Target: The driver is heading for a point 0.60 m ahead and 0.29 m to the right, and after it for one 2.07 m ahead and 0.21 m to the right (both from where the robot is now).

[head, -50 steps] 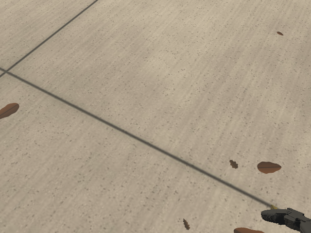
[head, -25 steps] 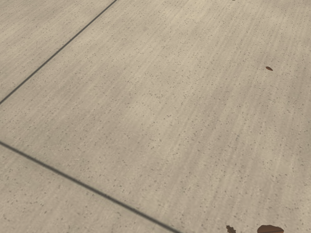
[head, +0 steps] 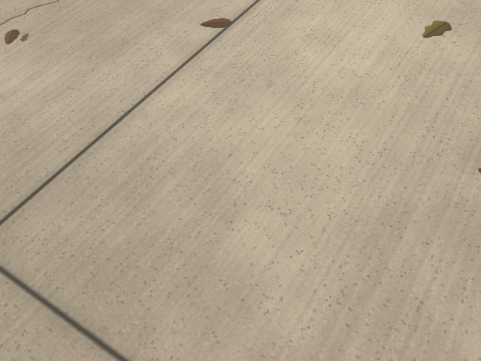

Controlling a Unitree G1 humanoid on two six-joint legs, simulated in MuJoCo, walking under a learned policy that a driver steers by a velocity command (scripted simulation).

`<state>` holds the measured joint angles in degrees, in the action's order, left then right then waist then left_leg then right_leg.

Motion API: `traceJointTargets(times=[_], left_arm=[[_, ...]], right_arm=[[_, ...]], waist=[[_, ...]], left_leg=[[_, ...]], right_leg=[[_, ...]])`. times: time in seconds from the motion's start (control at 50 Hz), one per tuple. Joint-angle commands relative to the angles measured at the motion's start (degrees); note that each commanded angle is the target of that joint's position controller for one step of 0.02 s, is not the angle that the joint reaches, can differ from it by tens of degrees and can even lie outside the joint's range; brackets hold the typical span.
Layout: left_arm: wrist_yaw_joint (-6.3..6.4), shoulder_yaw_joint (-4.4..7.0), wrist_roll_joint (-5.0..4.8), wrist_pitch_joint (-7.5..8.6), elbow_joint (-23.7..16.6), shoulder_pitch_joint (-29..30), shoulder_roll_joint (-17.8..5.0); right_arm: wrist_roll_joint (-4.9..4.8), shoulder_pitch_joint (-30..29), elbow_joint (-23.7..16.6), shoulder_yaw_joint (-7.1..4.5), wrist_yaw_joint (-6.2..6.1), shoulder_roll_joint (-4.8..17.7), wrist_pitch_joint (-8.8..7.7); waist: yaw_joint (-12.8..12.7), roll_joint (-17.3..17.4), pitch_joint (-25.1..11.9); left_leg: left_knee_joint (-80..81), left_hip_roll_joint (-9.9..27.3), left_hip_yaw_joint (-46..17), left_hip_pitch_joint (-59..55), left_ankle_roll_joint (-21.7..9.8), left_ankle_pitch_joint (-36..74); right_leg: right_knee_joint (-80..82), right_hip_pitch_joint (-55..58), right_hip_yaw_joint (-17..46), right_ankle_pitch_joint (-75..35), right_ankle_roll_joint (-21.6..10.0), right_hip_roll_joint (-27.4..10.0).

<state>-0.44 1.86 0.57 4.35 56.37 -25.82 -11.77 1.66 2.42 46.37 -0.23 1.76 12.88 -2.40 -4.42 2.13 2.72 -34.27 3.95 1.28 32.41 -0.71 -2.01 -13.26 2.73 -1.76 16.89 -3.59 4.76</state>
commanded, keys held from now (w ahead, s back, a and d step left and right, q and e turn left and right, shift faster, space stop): w+e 0.30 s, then e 0.58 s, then w+e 0.12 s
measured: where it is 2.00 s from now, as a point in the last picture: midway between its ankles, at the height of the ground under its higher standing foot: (370, 343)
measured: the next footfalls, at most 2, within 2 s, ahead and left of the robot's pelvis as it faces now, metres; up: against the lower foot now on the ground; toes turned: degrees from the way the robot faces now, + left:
left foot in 0.06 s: +0.21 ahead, +0.11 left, +0.00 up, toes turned +0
right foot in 0.56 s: +0.39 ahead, -0.12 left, +0.00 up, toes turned -22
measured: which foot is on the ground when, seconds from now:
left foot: up 0.00-0.04, down 0.06-0.56, up 0.58-1.00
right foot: down 0.00-0.08, up 0.10-0.54, down 0.56-1.00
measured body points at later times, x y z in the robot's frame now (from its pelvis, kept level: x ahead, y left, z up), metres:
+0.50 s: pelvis +0.24 +0.00 +0.00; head +0.28 -0.01 +0.44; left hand +0.47 +0.18 -0.12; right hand +0.17 -0.24 -0.14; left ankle +0.17 +0.11 -0.74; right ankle +0.36 -0.13 -0.71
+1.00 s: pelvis +0.32 -0.03 +0.00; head +0.34 -0.05 +0.45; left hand +0.54 +0.17 -0.12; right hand +0.30 -0.32 -0.12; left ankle +0.42 +0.10 -0.69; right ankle +0.36 -0.11 -0.74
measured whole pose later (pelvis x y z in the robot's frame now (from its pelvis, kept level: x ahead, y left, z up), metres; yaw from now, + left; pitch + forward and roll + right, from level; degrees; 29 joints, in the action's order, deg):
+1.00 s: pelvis +0.32 -0.03 +0.00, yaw -34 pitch +2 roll +1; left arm -0.1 5.0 1.1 -2.1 46.0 -15.3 -15.5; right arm 1.8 9.1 45.7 -3.0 -1.3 14.9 2.3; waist -2.9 0.0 0.7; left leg -48.8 0.4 -4.0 26.2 2.7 -22.0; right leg -22.5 -19.0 8.2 4.4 -6.8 9.2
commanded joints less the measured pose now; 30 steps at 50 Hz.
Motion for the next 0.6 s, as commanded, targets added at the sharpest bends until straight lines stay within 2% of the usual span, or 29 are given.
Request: traceJointTargets(times=[0.02,0.04,0.06,0.08,0.1,0.12,0.14,0.16,0.18,0.2,0.26,0.3,0.34,0.38,0.42,0.48,0.52,0.54,0.56,0.58,0.6], left_arm=[[0.85,2.37,0.49,0.14,-2.2,0.3,-10.9],[0.86,2.5,0.44,0.07,-2.3,1.3,-11.2],[0.67,2.29,0.19,0.11,-2.5,1.7,-10.3],[0.49,1.58,-0.3,0.36,-4.9,2.0,-7.5],[0.63,0.72,-2.18,-0.06,-6.2,-4.6,-2.2],[1.11,2.22,-0.46,-1.05,-4.6,-1.6,-8.9],[0.58,2.6,-0.28,-1.14,-5.0,1.8,-8.7],[0.14,2.4,-0.27,-1.28,-5.3,3.4,-7.1],[-0.28,2.57,0.43,-1.9,-5.3,4.3,-6.6],[-0.77,2.53,0.98,-2.74,-5.2,3.7,-5.9],[-1.69,2.48,1.19,-4.2,-6.8,6.8,-4.6],[-2.16,2.43,1.36,-4.55,-8.2,10.6,-4.5],[-2.39,2.15,1.31,-4.53,-9.8,14.1,-4.1],[-2.62,1.39,1.19,-4.19,-11.1,17.2,-2.8],[-2.92,0.95,1.27,-4.08,-12.0,19.9,-2.5],[-2.89,1.39,1.97,-4.04,-12.7,19.1,-4.3],[-2.46,2.22,2.36,-3.5,-11.6,13.7,-6.1],[-1.89,2.87,2.64,-2.72,-9.9,8.1,-7.0],[-0.93,4.13,3.03,-1.81,-9.1,3.9,-11.3],[-0.25,5.68,2.18,-2.04,-10.1,5.7,-18.0],[-0.18,6.32,-0.82,-3.13,-11.3,2.3,-19.1]], right_arm=[[-0.14,-0.4,-3.6,-1.59,-0.64,5.9,-1.62],[-0.01,4.9,-1.9,-2.15,-1.04,7.0,-2.14],[0.69,13.6,0.7,-3.06,-1.74,9.0,-2.98],[2.12,23.5,1.5,-4.3,-2.7,13.9,-3.48],[1.87,22.8,1.3,-5.62,-2.62,18.4,-2.57],[0.66,18.7,0.2,-4.6,-2.41,12.6,-1.83],[0.29,14.2,-0.3,-3.47,-2.29,8.5,-1.94],[0.31,12.1,-0.2,-3.05,-2.15,6.6,-2.26],[0.08,11.8,0.2,-2.81,-2.37,5.6,-2.6],[-0.22,11.8,0.8,-2.66,-2.54,5.0,-2.98],[-1.0,14.0,2.2,-3.04,-2.52,5.6,-4.39],[-0.9,15.3,2.9,-3.28,-2.55,5.9,-4.6],[-0.72,15.6,3.6,-3.15,-2.67,5.5,-4.44],[-0.8,14.9,3.8,-3.22,-2.79,5.9,-4.15],[-1.0,16.0,4.2,-3.57,-2.99,7.2,-3.86],[-1.26,16.7,4.7,-4.26,-3.55,8.8,-2.86],[-1.44,16.0,4.5,-4.87,-4.08,10.0,-1.7],[-1.63,15.4,4.1,-5.05,-4.01,10.3,-0.99],[-1.5,17.4,3.4,-5.05,-3.77,10.0,-0.7],[-0.92,23.4,1.3,-3.9,-3.25,3.6,-0.18],[-0.67,22.3,0.7,-3.95,-3.21,6.0,0.73]], waist=[[3.7,-6.4,0.5],[6.2,-5.9,-1.9],[9.7,-3.1,-7.0],[12.9,3.4,-15.8],[9.2,16.1,-21.2],[8.6,5.2,-15.1],[7.1,1.8,-7.9],[6.1,1.2,-4.6],[5.3,2.6,-3.0],[4.1,3.6,-2.2],[3.2,2.8,-1.6],[3.5,2.3,-0.5],[3.2,1.9,1.5],[3.4,2.7,1.8],[4.5,3.4,1.0],[4.2,4.5,-1.0],[2.2,4.3,-4.1],[-0.3,1.7,-7.5],[-2.1,-4.6,-11.3],[4.1,-15.3,-15.9],[-0.1,-10.8,-25.0]], left_leg=[[3.7,-2.5,0.2,-6.8,-1.2,-5.0],[6.5,-3.9,0.6,-13.8,-2.1,-6.7],[9.3,-2.6,-0.7,-26.1,-3.8,-5.5],[10.3,11.2,-14.5,-40.3,-6.6,-11.9],[16.8,23.7,-37.2,-50.8,-12.9,-16.3],[18.4,20.8,-36.0,-44.6,-11.8,-21.3],[19.6,18.1,-26.8,-37.3,-10.3,-19.3],[21.6,15.6,-20.0,-31.9,-9.1,-13.0],[22.8,13.7,-15.0,-28.7,-7.9,-9.1],[23.7,12.2,-11.1,-26.4,-7.1,-6.4],[25.6,11.8,-4.9,-25.7,-7.5,0.3],[26.6,11.6,-1.4,-26.5,-7.8,1.9],[25.1,10.6,3.6,-25.9,-7.8,13.9],[22.6,8.8,8.9,-24.3,-7.0,22.0],[20.4,8.8,11.3,-25.3,-6.5,25.7],[13.5,10.4,12.0,-30.1,-5.5,32.8],[2.8,10.8,12.0,-32.0,-4.8,37.1],[-7.8,9.6,12.6,-30.9,-3.4,31.8],[-22.8,6.7,13.0,-22.5,-0.7,13.8],[-41.7,-2.5,11.1,-4.3,2.1,-37.6],[-47.9,-5.0,-0.4,0.3,2.7,-37.0]], right_leg=[[-3.7,-2.3,10.5,-35.0,-6.6,-16.5],[-9.4,-3.0,10.2,-38.9,-5.8,-15.4],[-20.3,-7.1,7.9,-36.6,-4.7,-12.2],[-37.0,-16.9,5.0,-19.6,-3.5,-8.1],[-52.8,-35.1,0.9,14.4,-1.9,0.3],[-57.1,-39.1,5.0,12.1,-2.6,-3.9],[-56.3,-39.2,5.7,6.5,-2.6,-6.0],[-54.5,-37.7,5.3,3.1,-2.1,-7.8],[-53.1,-36.4,4.9,1.7,-1.5,-8.9],[-52.5,-35.0,4.6,0.7,-0.7,-9.4],[-51.9,-37.2,3.7,-3.3,0.5,-10.0],[-50.1,-40.7,3.2,-7.1,1.2,-10.6],[-44.2,-41.2,1.6,-10.3,2.0,-10.2],[-34.7,-36.7,-1.2,-14.4,2.1,-8.9],[-27.8,-32.5,-3.9,-17.3,1.2,-7.3],[-23.7,-29.0,-5.3,-13.0,-1.0,-5.3],[-20.8,-23.7,-5.6,-8.5,-3.3,-2.7],[-15.4,-17.3,-5.3,-12.2,-4.6,-1.1],[-12.6,-7.0,2.2,-30.5,-6.7,-6.7],[-20.8,7.4,21.9,-70.5,-14.5,-23.5],[-14.5,10.0,32.1,-62.4,-21.1,-27.1]])
Over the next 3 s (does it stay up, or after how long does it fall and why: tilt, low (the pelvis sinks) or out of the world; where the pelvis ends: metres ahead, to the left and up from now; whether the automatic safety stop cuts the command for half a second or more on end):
stays up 0.51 -0.29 0.00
